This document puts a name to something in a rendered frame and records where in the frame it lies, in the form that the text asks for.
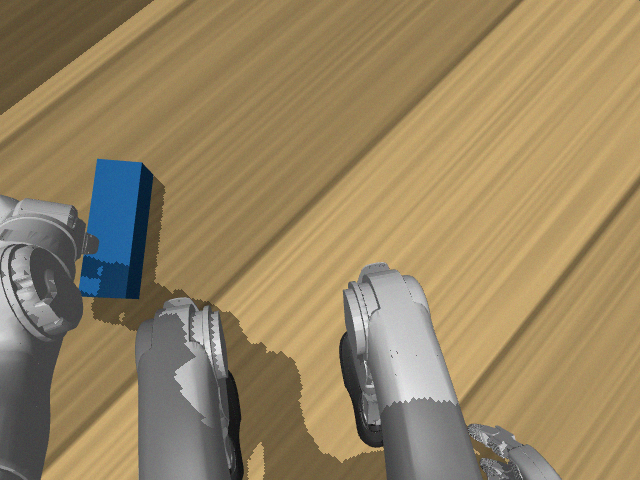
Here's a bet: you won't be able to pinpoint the right robot foot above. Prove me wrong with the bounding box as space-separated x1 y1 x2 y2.
339 331 383 448

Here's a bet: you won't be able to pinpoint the right robot hand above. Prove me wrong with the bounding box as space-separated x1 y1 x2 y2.
467 424 562 480

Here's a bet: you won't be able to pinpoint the left robot foot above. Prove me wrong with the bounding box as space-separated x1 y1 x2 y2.
225 370 244 480

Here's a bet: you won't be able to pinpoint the left robot arm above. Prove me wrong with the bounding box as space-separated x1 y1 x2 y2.
0 198 86 480

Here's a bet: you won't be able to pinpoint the left robot hand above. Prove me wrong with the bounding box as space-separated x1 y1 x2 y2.
0 195 99 255

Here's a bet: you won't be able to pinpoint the carton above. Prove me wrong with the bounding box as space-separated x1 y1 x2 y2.
79 159 153 299

